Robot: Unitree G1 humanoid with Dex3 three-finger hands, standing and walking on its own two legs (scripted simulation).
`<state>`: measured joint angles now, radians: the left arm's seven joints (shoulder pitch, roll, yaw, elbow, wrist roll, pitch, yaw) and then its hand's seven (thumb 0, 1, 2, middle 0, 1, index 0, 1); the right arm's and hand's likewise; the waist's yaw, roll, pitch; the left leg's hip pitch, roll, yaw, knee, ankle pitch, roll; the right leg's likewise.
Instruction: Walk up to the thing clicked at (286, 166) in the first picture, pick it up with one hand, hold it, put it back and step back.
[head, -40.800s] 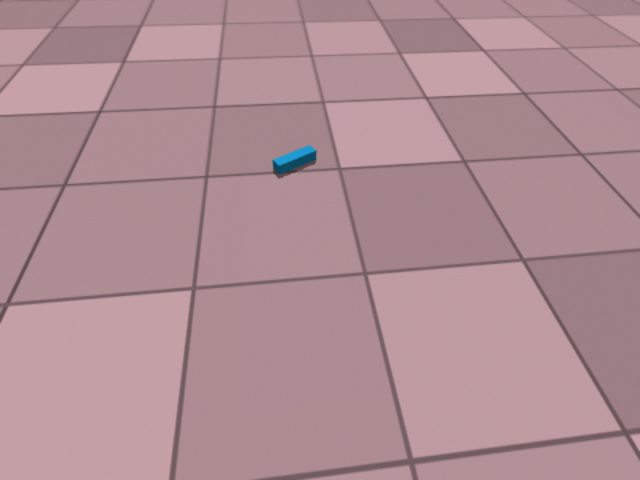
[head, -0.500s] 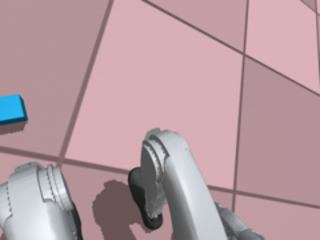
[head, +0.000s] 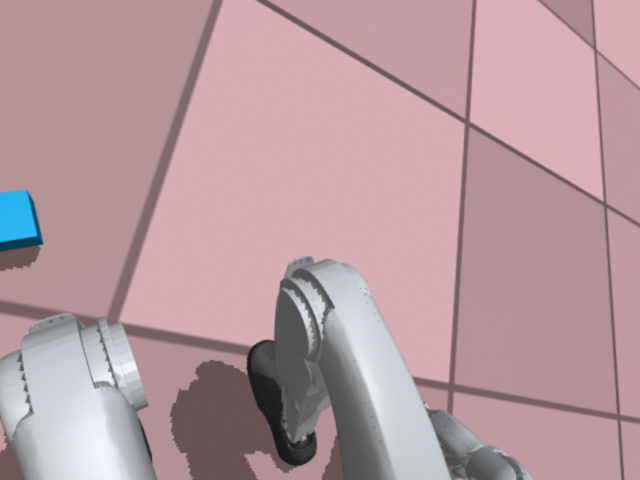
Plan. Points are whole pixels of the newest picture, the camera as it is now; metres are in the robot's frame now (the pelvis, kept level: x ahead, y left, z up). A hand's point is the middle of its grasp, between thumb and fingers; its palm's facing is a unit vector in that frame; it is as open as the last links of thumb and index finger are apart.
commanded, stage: rest palm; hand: left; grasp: from above
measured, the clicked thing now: out of the picture +0.43 +0.34 -0.27
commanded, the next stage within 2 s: close in 0.64 s
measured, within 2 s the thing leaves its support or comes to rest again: neither
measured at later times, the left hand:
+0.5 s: hand out of the picture +0.41 +0.32 -0.26, palm faces -0.49 -0.16 -0.86, open 14.1 cm
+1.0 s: hand out of the picture +0.41 +0.31 -0.25, palm faces -0.43 -0.10 -0.90, open 13.5 cm
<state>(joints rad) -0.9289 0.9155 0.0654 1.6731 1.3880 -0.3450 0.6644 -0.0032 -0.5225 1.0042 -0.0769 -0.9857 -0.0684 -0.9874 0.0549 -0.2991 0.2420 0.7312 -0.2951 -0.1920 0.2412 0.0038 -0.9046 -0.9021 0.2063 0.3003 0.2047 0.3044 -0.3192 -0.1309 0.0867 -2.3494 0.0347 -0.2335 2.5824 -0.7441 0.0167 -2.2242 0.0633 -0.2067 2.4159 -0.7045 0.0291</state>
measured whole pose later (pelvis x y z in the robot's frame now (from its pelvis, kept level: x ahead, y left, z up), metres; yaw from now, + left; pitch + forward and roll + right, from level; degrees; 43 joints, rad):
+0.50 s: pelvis +0.00 +0.00 +0.00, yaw +0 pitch +27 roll -14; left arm -0.97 0.98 0.11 1.71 1.29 -0.27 0.61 0.00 -0.51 0.98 -0.07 -1.02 -0.07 -1.01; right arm 0.06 -0.33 0.28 0.70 -0.27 -0.24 0.27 0.00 -0.91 -0.91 0.20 0.30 0.20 0.30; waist -0.35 -0.15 0.16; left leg -2.35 0.04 -0.24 2.58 -0.74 0.01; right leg -2.23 0.07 -0.21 2.41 -0.69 0.03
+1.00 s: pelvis -0.01 +0.00 +0.00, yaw -1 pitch +27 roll -15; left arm -0.97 0.93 0.04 1.70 1.32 -0.25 0.70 0.00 -0.41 0.94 -0.12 -1.00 -0.13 -0.98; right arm 0.03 -0.34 0.29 0.70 -0.28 -0.27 0.28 0.00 -0.90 -0.90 0.21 0.30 0.20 0.30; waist -0.34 -0.16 0.13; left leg -2.35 0.04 -0.25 2.57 -0.72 0.02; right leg -2.22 0.08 -0.22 2.38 -0.67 0.04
